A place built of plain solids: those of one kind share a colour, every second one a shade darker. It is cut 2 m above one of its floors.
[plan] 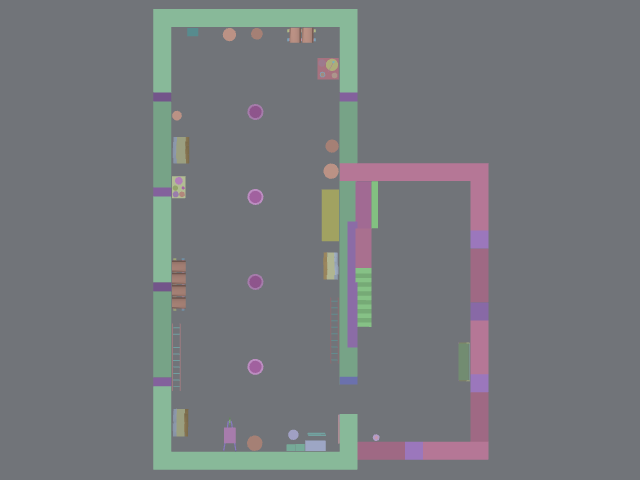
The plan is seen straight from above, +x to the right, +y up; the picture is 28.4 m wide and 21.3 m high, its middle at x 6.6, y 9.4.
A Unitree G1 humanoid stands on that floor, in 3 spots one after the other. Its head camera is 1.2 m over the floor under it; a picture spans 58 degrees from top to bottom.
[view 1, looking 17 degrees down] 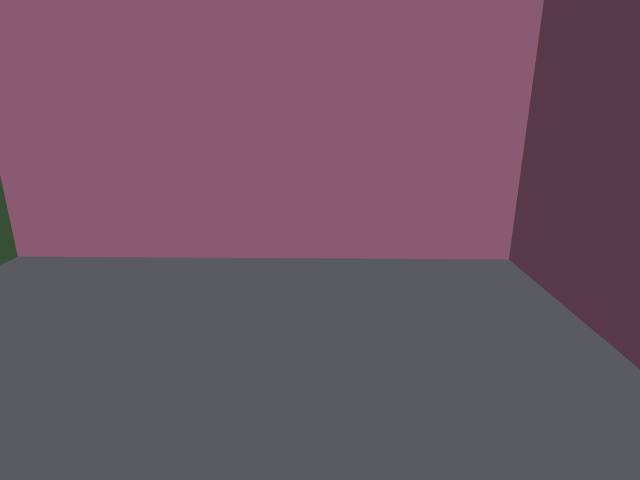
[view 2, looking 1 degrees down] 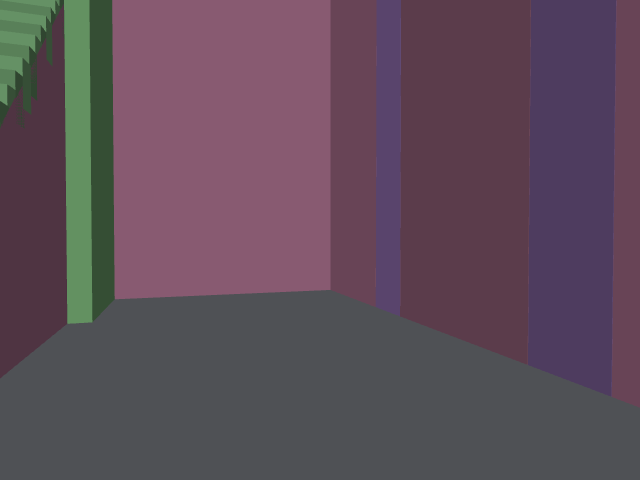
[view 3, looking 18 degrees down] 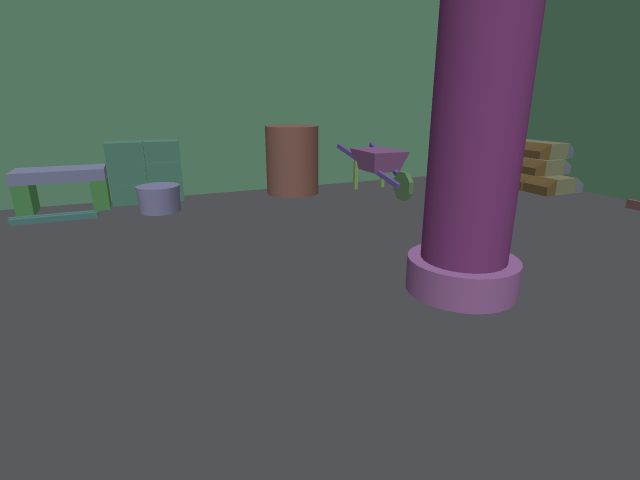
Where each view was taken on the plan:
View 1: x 11.78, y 8.61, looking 91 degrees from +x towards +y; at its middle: wall_vestibule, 3.56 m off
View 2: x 10.29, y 3.50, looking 72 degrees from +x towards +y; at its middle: wall_vestibule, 8.95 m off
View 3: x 5.62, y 5.83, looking -113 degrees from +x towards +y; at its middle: ground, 3.88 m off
